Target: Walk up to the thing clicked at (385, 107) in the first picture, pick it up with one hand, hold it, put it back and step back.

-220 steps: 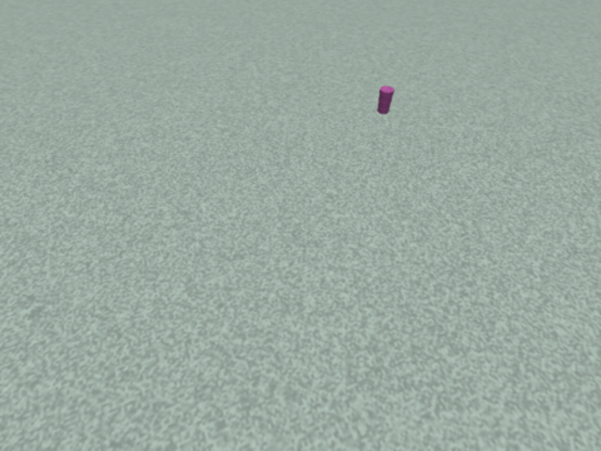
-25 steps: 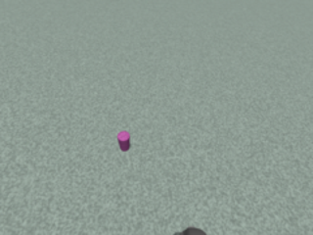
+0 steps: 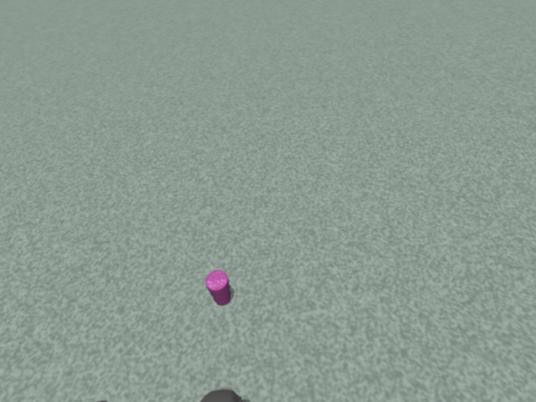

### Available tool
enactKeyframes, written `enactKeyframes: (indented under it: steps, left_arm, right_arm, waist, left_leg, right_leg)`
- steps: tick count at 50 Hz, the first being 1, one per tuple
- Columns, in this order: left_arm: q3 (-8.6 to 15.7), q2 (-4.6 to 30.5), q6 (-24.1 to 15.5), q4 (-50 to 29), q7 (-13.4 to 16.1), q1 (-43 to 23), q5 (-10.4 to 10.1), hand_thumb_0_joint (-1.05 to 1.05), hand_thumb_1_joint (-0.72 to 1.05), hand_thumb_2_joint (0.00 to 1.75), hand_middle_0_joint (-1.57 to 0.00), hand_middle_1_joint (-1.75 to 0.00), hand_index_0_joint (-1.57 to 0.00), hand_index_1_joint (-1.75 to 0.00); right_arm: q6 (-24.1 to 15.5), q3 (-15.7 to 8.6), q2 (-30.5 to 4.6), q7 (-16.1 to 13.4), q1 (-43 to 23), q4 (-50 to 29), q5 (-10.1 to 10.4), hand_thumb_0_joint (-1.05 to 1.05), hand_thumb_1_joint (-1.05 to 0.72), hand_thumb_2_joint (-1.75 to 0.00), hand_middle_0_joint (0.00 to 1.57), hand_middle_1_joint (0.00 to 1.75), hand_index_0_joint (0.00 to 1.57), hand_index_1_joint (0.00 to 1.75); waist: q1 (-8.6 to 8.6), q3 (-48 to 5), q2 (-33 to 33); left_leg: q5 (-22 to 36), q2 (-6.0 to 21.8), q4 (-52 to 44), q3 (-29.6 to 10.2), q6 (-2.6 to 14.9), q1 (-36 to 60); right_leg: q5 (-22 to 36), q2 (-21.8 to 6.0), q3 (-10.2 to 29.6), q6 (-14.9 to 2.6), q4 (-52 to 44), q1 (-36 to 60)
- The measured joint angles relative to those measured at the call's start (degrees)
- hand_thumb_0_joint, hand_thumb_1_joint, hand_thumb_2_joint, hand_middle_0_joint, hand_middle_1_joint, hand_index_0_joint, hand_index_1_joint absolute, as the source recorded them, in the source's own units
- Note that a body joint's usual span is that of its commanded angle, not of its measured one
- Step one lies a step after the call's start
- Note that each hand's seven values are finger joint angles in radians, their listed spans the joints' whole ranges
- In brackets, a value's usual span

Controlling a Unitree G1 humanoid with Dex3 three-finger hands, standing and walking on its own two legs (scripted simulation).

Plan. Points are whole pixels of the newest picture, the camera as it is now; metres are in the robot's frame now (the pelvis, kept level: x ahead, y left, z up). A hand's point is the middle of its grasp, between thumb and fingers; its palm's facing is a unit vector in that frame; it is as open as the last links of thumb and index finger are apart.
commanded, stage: walk up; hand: left
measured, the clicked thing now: (219, 289) +0.64 +0.27 -0.70
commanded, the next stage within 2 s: none
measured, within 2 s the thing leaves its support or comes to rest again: neither
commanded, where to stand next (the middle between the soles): +0.31 +0.05 m, yaw +0 degrees
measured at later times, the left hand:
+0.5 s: hand (111, 361) +0.22 +0.32 -0.15, palm faces -0.10 -0.94 -0.34, open 7.4 cm
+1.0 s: hand (137, 307) +0.33 +0.31 -0.17, palm faces -0.01 -0.94 -0.35, open 7.4 cm
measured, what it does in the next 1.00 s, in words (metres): walks ahead: left foot, then right foot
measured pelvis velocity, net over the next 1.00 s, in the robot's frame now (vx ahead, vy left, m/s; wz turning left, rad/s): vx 0.25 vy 0.05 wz -0.02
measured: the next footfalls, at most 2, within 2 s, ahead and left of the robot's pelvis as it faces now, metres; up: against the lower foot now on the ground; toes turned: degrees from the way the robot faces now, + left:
left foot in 0.18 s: +0.20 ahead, +0.16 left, +0.00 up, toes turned +6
right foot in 0.62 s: +0.34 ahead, -0.09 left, +0.00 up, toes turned -2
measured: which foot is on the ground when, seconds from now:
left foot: up 0.00-0.16, down 0.18-0.64, up 0.66-0.90, down 0.92-1.00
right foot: down 0.00-0.20, up 0.22-0.60, down 0.62-1.00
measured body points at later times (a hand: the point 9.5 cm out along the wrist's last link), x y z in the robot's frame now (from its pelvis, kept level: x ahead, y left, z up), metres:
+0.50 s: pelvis +0.16 +0.05 +0.00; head +0.18 +0.06 +0.45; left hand +0.23 +0.37 -0.13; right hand +0.18 -0.27 -0.10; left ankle +0.16 +0.15 -0.74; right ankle +0.26 -0.11 -0.70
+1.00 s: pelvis +0.25 +0.05 -0.02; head +0.26 +0.06 +0.43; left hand +0.33 +0.36 -0.14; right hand +0.29 -0.27 -0.13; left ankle +0.30 +0.17 -0.74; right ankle +0.30 -0.09 -0.73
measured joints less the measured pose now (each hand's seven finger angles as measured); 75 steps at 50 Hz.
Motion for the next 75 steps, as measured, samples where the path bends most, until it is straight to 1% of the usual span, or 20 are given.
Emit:
enactKeyframes:
  steps: [4,8,9,11,12,14,17,22,28,31,33,35,37,43,47,51,54,58,68,75]
  left_arm:
    - [0.62,1.37,0.32,0.09,-0.30,1.91,0.28,0.00,0.90,0.90,-0.21,-0.30,-0.21,-0.30]
    - [0.95,3.07,1.03,0.70,-0.54,3.81,0.37,0.00,0.90,0.90,-0.21,-0.30,-0.21,-0.30]
    - [0.94,3.46,1.30,0.95,-0.50,4.34,0.45,0.00,0.90,0.90,-0.21,-0.30,-0.21,-0.30]
    - [1.12,4.26,2.07,1.90,-0.08,4.66,0.48,0.00,0.90,0.90,-0.21,-0.30,-0.21,-0.30]
    - [1.10,4.14,2.53,2.71,0.27,4.43,0.33,0.00,0.90,0.90,-0.20,-0.30,-0.21,-0.30]
    - [0.60,4.23,3.06,3.93,0.71,3.76,0.11,0.00,0.90,0.90,-0.20,-0.30,-0.21,-0.30]
    - [0.39,4.48,2.70,4.36,0.65,3.00,-0.26,0.01,0.90,0.90,-0.20,-0.30,-0.20,-0.30]
    - [0.51,3.80,2.84,3.79,-0.30,1.97,0.04,0.00,0.90,0.90,-0.20,-0.30,-0.20,-0.30]
    - [0.66,2.65,2.73,3.44,-0.33,-0.29,0.32,0.00,0.90,0.90,-0.20,-0.30,-0.21,-0.30]
    - [0.73,2.65,1.60,2.85,0.61,-1.37,0.38,0.00,0.90,0.90,-0.20,-0.30,-0.21,-0.30]
    - [0.97,1.73,0.97,2.43,1.18,-2.65,0.45,0.00,0.90,0.90,-0.20,-0.30,-0.21,-0.30]
    - [0.41,1.01,0.89,1.64,1.17,-3.43,0.08,0.00,0.90,0.90,-0.20,-0.30,-0.21,-0.30]
    - [-0.27,0.21,1.13,1.09,1.26,-3.73,-0.06,0.00,0.90,0.90,-0.20,-0.30,-0.21,-0.30]
    - [-0.74,0.34,2.30,1.27,1.34,-3.66,0.85,0.00,0.90,0.90,-0.21,-0.30,-0.21,-0.30]
    - [-0.70,1.30,4.08,3.44,1.58,-4.37,0.18,0.00,0.90,0.90,-0.21,-0.30,-0.21,-0.30]
    - [-0.87,1.26,5.53,6.97,1.70,-5.04,-0.71,0.00,0.90,0.90,-0.20,-0.30,-0.21,-0.30]
    - [-1.10,1.22,4.98,9.34,1.67,-5.47,-0.81,0.00,0.90,0.90,-0.20,-0.30,-0.21,-0.30]
    - [-1.70,0.81,4.81,12.40,1.73,-6.07,-0.84,0.00,0.90,0.90,-0.20,-0.30,-0.21,-0.30]
    - [-2.56,-0.52,4.05,16.85,2.00,-9.36,-0.98,0.00,0.90,0.90,-0.20,-0.30,-0.21,-0.30]
    - [-2.32,-1.01,3.79,17.99,2.19,-11.46,-0.69,0.00,0.90,0.90,-0.20,-0.30,-0.21,-0.30]
  right_arm:
    - [0.12,-0.46,0.15,0.73,-0.35,0.63,-0.64,0.01,-0.90,-0.90,0.20,0.30,0.20,0.30]
    - [-0.47,-0.84,0.18,0.91,-0.15,1.16,-0.75,0.01,-0.90,-0.90,0.20,0.30,0.20,0.30]
    - [-0.89,-0.94,0.00,0.81,0.09,1.01,-0.82,0.01,-0.90,-0.90,0.20,0.30,0.20,0.30]
    - [-2.00,-1.12,0.38,0.15,-0.10,0.54,-1.02,0.01,-0.90,-0.90,0.20,0.30,0.20,0.30]
    - [-2.42,-1.06,0.48,-0.14,-0.16,0.00,-0.85,0.01,-0.90,-0.90,0.20,0.30,0.20,0.30]
    - [-2.82,-0.65,1.15,-0.57,-0.09,-0.79,-0.21,0.01,-0.90,-0.90,0.20,0.30,0.20,0.30]
    - [-2.95,0.30,2.27,-1.09,0.59,-1.41,0.17,0.01,-0.90,-0.90,0.20,0.30,0.20,0.30]
    - [-2.76,0.83,2.42,-1.32,2.12,-1.86,0.08,0.01,-0.90,-0.90,0.20,0.30,0.20,0.30]
    - [-1.50,0.87,1.38,-1.51,3.25,-1.68,0.24,0.01,-0.90,-0.90,0.21,0.30,0.20,0.30]
    - [-0.48,1.27,1.28,-1.95,3.22,-1.35,0.82,0.01,-0.90,-0.90,0.20,0.30,0.20,0.30]
    - [0.32,1.42,1.22,-2.35,1.92,-0.73,1.21,0.01,-0.90,-0.90,0.20,0.30,0.20,0.30]
    - [1.06,1.59,1.40,-2.57,0.62,-0.22,1.01,0.01,-0.90,-0.90,0.20,0.30,0.20,0.30]
    - [1.24,1.57,1.18,-2.52,-0.22,0.17,1.07,0.01,-0.90,-0.90,0.20,0.30,0.20,0.30]
    - [0.66,1.27,0.91,-2.05,-1.19,2.27,0.39,0.01,-0.90,-0.90,0.20,0.30,0.20,0.30]
    - [0.30,0.99,1.19,-2.78,-1.77,4.99,-0.09,0.01,-0.90,-0.90,0.20,0.30,0.20,0.30]
    - [0.60,1.99,2.37,-2.94,-2.97,6.83,-0.21,0.01,-0.90,-0.90,0.20,0.30,0.20,0.30]
    - [0.69,2.85,3.11,-2.84,-4.64,7.81,0.07,0.01,-0.90,-0.90,0.20,0.30,0.20,0.30]
    - [0.68,3.61,3.99,-2.88,-7.17,9.08,0.50,0.01,-0.90,-0.90,0.20,0.30,0.20,0.30]
    - [0.63,3.65,4.34,-3.10,-15.08,11.45,1.38,0.01,-0.90,-0.90,0.20,0.30,0.20,0.30]
    - [0.93,3.40,4.31,-3.00,-17.24,13.38,1.22,0.01,-0.90,-0.90,0.20,0.30,0.20,0.30]
  waist:
    - [0.79,-0.55,-0.96]
    - [1.49,-1.40,-2.37]
    - [1.42,-1.77,-2.72]
    - [1.11,-1.49,-5.26]
    - [0.65,-1.26,-5.57]
    - [-0.20,-0.69,-6.21]
    - [-0.63,0.13,-7.48]
    - [-1.18,0.89,-7.11]
    - [-2.01,1.32,-4.79]
    - [-1.95,1.47,-3.97]
    - [-1.59,2.41,-2.09]
    - [-1.03,2.81,-1.73]
    - [-0.63,2.63,-1.01]
    - [0.48,0.84,-1.16]
    - [0.59,0.32,-3.27]
    - [-0.19,-0.38,-4.94]
    - [-0.21,0.06,-5.33]
    - [0.34,0.04,-5.11]
    - [1.31,0.11,-3.31]
    - [1.36,-0.73,-2.78]
  left_leg:
    - [2.76,1.19,-10.03,0.94,-0.70,-0.19]
    - [4.49,0.57,-16.85,2.34,-0.25,3.42]
    - [4.44,0.07,-17.90,2.66,0.05,4.86]
    - [5.17,-1.75,-15.90,4.30,0.68,5.40]
    - [3.84,-1.97,-14.66,4.63,0.99,5.48]
    - [2.69,-2.22,-15.20,5.07,1.45,7.09]
    - [2.98,-2.80,-19.13,6.05,1.77,11.00]
    - [2.40,-3.27,-23.40,7.12,2.11,16.05]
    - [-1.44,-3.00,-22.05,7.43,0.93,18.68]
    - [-6.13,-2.29,-15.64,7.04,0.00,17.51]
    - [-9.26,-1.30,-6.39,4.59,1.15,14.12]
    - [-13.20,-2.85,2.65,2.29,1.66,10.02]
    - [-12.52,-3.10,6.23,1.42,1.65,6.67]
    - [-6.81,-1.38,-5.68,1.52,0.32,4.29]
    - [1.71,-2.58,-13.78,2.18,-0.25,7.46]
    - [0.90,-3.09,-14.63,2.24,-0.07,8.36]
    - [1.14,-2.90,-16.17,1.87,-0.27,9.42]
    - [1.80,-2.72,-19.05,1.62,-0.50,11.44]
    - [4.51,-3.09,-26.32,1.58,-0.77,16.09]
    - [6.38,-3.16,-30.57,1.69,-1.04,18.53]
  right_leg:
    - [-2.37,0.17,-0.40,0.43,0.01,2.02]
    - [-6.96,-0.36,-0.50,1.50,3.35,3.05]
    - [-8.84,-0.72,-0.42,1.66,5.39,2.80]
    - [-13.32,-2.51,1.75,0.52,14.21,0.19]
    - [-14.78,-1.73,3.43,0.08,20.60,-2.22]
    - [-14.18,-0.01,5.68,-0.33,30.48,-6.92]
    - [-10.76,-0.43,6.19,0.05,34.06,-12.07]
    - [-6.64,-3.15,5.30,1.81,26.14,-15.95]
    - [-0.57,-3.95,3.54,1.85,13.48,-14.19]
    - [4.13,-2.23,2.58,1.05,5.83,-9.35]
    - [1.75,-0.91,1.83,1.26,8.66,-9.50]
    - [0.14,-1.12,1.92,0.75,10.10,-9.32]
    - [-0.04,-1.25,1.71,0.42,9.04,-8.26]
    - [-0.52,-1.41,1.33,0.98,7.34,-6.96]
    - [-4.01,-2.63,1.93,2.50,12.27,-8.14]
    - [-9.72,-1.53,3.96,1.45,12.49,-7.38]
    - [-2.94,-1.03,3.92,2.18,7.58,-4.99]
    - [-1.91,-0.86,3.58,3.88,3.82,-2.47]
    - [0.12,-1.07,3.24,3.94,-2.58,1.88]
    - [1.57,-1.03,3.22,3.86,-6.05,3.93]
